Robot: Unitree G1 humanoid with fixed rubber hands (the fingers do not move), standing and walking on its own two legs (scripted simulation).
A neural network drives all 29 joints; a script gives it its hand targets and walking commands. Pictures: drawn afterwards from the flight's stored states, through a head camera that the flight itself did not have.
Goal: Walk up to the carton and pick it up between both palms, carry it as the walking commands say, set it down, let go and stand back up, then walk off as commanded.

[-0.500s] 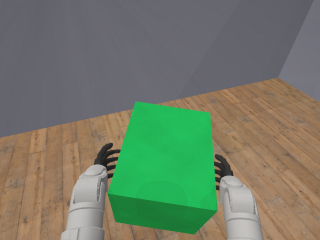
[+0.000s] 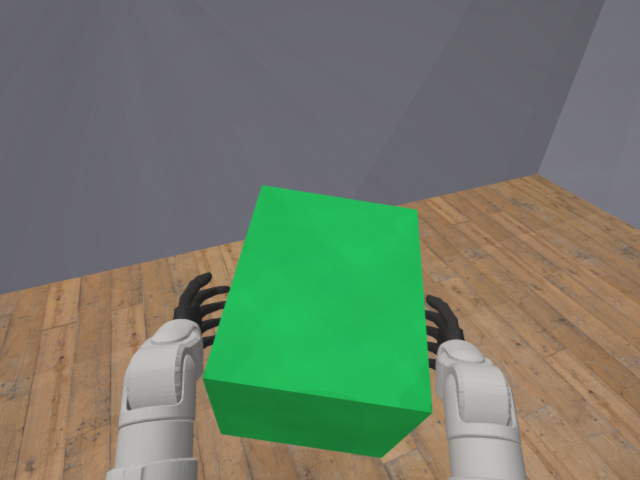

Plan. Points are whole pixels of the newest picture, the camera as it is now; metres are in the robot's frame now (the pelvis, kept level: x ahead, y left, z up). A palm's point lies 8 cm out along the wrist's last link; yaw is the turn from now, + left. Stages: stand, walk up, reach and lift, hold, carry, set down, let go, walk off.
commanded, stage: carry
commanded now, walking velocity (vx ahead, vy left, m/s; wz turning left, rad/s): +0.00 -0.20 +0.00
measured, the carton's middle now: (321, 319) +0.34 +0.02 +0.04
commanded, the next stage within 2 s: none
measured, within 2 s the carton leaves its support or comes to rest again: neither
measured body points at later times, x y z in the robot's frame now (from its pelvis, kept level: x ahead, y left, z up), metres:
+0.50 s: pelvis +0.00 -0.06 +0.01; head -0.04 -0.05 +0.46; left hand +0.26 +0.11 +0.10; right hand +0.25 -0.22 +0.10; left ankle +0.00 +0.09 -0.72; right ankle +0.01 -0.19 -0.70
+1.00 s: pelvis -0.03 -0.13 +0.01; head -0.06 -0.11 +0.46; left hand +0.21 +0.04 +0.09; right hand +0.21 -0.29 +0.09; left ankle -0.02 -0.01 -0.72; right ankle -0.02 -0.25 -0.68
